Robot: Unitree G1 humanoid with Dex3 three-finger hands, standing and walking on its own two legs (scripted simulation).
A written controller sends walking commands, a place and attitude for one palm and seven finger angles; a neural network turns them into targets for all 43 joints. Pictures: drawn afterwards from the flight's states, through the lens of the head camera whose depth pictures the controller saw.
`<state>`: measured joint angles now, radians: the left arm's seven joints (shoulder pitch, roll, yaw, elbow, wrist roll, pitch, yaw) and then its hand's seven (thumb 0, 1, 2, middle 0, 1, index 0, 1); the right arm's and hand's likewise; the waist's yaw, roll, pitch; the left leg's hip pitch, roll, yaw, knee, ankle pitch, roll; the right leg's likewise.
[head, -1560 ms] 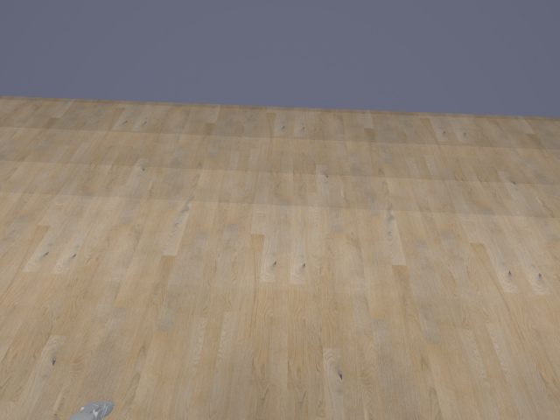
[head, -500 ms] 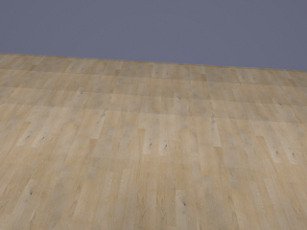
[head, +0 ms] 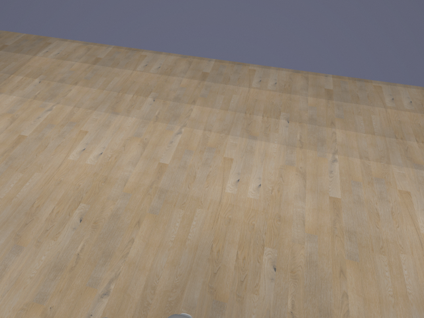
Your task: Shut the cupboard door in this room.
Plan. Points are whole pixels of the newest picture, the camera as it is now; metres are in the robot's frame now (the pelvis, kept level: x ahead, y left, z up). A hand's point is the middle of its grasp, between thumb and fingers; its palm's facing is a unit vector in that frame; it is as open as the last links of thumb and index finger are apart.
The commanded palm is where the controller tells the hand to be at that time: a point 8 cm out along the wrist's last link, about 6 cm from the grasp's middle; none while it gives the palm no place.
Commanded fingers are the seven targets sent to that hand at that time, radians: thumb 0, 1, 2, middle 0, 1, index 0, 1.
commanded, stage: turn or walk to find it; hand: left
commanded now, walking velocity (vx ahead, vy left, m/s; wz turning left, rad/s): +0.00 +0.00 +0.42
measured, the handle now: out of the picture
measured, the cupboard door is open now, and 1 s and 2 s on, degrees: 83 83 83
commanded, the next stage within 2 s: none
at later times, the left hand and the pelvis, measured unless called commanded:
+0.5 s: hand out of the picture -0.06 +0.26 -0.17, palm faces +0.28 -0.93 -0.24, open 7.4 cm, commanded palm none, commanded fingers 0.00 0.90 0.90 -0.20 -0.30 -0.20 -0.30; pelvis -0.04 +0.04 +0.01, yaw +14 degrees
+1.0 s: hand out of the picture -0.06 +0.20 -0.14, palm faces +0.46 -0.85 -0.25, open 7.4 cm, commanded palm none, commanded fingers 0.00 0.90 0.90 -0.20 -0.30 -0.20 -0.30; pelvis -0.05 +0.00 +0.01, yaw +27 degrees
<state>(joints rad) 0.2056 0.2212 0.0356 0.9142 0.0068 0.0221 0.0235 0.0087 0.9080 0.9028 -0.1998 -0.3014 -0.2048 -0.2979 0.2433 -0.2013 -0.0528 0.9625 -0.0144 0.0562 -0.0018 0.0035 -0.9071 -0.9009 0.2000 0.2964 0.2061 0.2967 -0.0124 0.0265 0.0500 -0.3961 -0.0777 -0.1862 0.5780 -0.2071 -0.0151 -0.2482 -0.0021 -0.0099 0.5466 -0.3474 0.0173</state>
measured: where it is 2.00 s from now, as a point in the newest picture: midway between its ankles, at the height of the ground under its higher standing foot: outside the picture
